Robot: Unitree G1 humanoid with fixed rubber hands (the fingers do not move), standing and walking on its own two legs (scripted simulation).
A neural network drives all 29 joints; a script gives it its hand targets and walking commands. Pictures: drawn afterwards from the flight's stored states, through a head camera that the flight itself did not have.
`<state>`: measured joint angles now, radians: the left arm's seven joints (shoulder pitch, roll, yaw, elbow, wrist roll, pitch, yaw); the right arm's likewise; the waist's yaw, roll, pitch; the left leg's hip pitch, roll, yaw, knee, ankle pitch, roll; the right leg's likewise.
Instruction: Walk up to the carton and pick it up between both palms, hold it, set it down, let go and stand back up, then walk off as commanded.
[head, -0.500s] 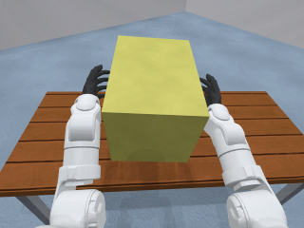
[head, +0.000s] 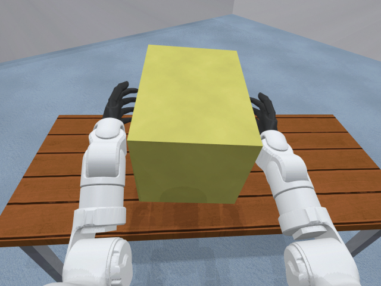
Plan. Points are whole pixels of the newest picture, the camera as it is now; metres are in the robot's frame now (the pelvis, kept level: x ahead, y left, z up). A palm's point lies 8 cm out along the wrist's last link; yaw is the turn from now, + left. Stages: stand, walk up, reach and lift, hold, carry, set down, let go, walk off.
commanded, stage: hold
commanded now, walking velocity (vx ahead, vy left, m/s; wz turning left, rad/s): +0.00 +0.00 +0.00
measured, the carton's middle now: (190, 122) +0.43 +0.00 +0.14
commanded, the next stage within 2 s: none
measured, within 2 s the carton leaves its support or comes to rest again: neither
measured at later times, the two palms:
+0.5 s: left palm (114, 120) +0.36 +0.16 +0.19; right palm (265, 131) +0.36 -0.15 +0.17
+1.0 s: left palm (114, 120) +0.36 +0.16 +0.19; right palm (265, 131) +0.36 -0.15 +0.17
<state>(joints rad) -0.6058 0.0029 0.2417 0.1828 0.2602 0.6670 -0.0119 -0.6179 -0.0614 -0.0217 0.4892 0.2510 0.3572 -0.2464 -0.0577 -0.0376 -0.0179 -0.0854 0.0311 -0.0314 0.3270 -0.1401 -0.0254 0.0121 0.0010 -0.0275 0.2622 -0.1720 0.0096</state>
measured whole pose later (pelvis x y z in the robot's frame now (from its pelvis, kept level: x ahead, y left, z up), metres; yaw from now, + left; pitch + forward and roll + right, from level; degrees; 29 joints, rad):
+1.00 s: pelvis +0.00 +0.00 +0.00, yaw +0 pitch -6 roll -1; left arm -0.61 0.00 0.24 0.18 0.26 0.67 -0.01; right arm -0.62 -0.06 -0.02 0.49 0.25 0.36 -0.25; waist -0.06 -0.04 -0.02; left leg -0.09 0.03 -0.03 0.33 -0.14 -0.03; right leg 0.01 0.00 -0.03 0.26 -0.17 0.01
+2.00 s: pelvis +0.00 +0.00 +0.00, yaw +0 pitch -6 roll -1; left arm -0.61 0.00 0.24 0.18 0.26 0.67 -0.01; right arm -0.62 -0.06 -0.02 0.49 0.25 0.36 -0.25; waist -0.06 -0.04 -0.02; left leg -0.09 0.03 -0.03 0.33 -0.14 -0.03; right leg 0.01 0.00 -0.03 0.26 -0.17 0.01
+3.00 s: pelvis +0.00 +0.00 +0.00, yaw +0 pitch -6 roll -1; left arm -0.61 0.00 0.24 0.18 0.26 0.67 -0.01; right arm -0.62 -0.06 -0.02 0.49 0.25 0.36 -0.25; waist -0.06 -0.04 -0.02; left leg -0.09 0.03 -0.03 0.33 -0.14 -0.03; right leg 0.01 0.00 -0.03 0.26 -0.17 0.01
